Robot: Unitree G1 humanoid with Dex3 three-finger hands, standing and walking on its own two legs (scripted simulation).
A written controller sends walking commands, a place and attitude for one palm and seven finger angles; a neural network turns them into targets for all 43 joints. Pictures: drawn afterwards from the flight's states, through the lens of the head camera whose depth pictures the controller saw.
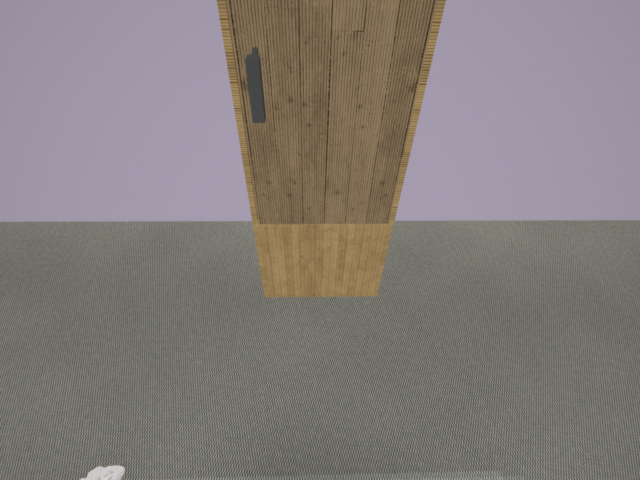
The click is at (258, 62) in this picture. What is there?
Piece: cupboard door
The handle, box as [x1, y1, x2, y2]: [245, 47, 265, 122]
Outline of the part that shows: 253,47 251,54 246,55 245,59 253,122 264,122 265,115 259,55 257,54 257,47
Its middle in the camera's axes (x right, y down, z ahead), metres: -0.13 -0.31 +0.79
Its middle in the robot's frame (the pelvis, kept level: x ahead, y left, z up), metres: +0.81 +0.18 +0.09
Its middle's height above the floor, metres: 0.86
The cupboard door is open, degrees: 0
